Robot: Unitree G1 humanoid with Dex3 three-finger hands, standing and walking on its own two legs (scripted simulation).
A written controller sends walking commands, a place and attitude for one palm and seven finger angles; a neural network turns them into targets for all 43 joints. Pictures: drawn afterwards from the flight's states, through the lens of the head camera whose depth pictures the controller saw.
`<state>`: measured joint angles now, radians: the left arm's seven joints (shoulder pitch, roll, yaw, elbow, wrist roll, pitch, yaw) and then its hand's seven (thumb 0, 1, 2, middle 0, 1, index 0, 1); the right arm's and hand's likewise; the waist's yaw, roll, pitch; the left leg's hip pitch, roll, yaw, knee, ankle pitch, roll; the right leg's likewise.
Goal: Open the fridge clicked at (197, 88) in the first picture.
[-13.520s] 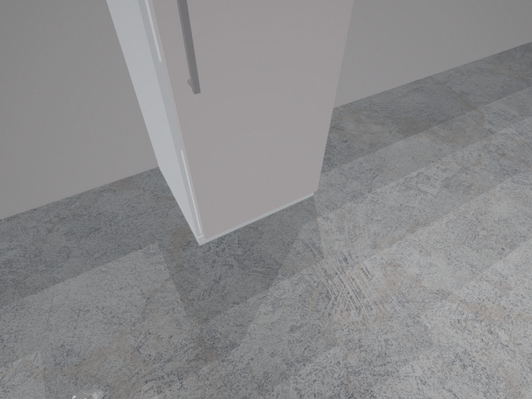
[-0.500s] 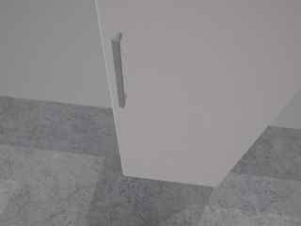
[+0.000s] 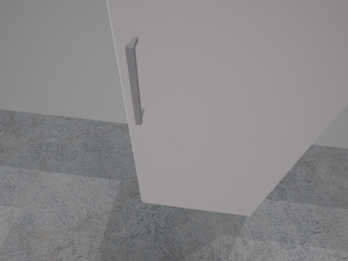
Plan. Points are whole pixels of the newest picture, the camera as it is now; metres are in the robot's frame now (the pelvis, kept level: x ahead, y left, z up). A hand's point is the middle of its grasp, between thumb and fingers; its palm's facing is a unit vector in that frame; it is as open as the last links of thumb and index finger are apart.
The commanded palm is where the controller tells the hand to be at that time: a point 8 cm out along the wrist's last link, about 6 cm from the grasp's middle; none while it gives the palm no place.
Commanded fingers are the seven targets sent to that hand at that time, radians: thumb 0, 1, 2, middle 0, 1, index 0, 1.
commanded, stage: look again from close up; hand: left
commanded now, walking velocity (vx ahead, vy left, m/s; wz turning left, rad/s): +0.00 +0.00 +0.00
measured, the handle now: (137, 86) +0.49 +0.14 +0.14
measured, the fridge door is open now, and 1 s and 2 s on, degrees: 0 0 0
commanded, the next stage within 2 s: raise the hand to about handle height in 0.38 s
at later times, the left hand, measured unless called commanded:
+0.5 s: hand out of the picture -0.01 +0.15 -0.18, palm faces +0.03 -0.99 -0.15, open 7.4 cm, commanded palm +0.10 +0.21 -0.07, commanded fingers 0.00 0.85 0.88 -0.20 -0.33 -0.20 -0.33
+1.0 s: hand (95, 247) +0.15 +0.18 -0.03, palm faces +0.11 -0.99 -0.07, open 9.2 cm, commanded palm +0.15 +0.23 +0.01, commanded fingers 0.00 0.27 0.63 -0.25 -0.70 -0.25 -0.70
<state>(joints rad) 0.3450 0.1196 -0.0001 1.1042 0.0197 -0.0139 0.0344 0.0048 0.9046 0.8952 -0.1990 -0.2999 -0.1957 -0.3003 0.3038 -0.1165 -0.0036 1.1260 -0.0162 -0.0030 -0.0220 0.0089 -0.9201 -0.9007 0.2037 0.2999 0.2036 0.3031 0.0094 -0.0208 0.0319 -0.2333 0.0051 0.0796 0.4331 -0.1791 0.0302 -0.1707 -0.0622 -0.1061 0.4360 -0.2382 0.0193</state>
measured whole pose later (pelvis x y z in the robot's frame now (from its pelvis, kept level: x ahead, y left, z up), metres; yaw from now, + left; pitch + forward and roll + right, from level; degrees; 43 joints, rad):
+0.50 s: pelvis +0.01 +0.00 +0.00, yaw +0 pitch -2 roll +0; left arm 0.33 0.13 -0.01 1.10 0.02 -0.02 0.03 0.00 0.90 0.90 -0.20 -0.30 -0.20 -0.30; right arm 0.30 -0.12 0.00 1.12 -0.02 0.00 -0.02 0.01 -0.92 -0.90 0.20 0.30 0.20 0.30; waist 0.01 -0.02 0.04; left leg -0.21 0.01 0.07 0.42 -0.18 0.02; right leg -0.15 -0.06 -0.11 0.43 -0.24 0.01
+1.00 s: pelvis -0.01 -0.04 -0.07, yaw +1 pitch +7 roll -1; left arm 0.55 0.25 0.23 -0.05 -0.29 -0.35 -0.30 0.02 0.49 0.72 -0.23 -0.56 -0.23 -0.56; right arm 0.17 -0.25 -0.04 0.53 0.02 -0.31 -0.05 0.01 -0.91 -0.90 0.20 0.30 0.20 0.30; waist 0.05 -0.01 -0.09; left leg -0.72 0.07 0.00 1.06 -0.46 -0.03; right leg -0.64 -0.04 -0.15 1.06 -0.55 -0.05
